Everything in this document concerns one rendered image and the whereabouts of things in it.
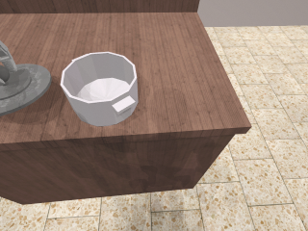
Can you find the table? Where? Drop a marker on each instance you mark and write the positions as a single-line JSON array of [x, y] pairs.
[[187, 110]]

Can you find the lid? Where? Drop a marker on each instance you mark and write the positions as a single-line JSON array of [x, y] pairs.
[[25, 86]]

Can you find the pot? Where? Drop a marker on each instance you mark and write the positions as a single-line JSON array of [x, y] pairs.
[[101, 87]]

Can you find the knob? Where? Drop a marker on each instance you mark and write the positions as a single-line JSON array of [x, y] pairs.
[[4, 73]]

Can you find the left robot hand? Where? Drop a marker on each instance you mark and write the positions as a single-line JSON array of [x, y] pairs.
[[7, 60]]

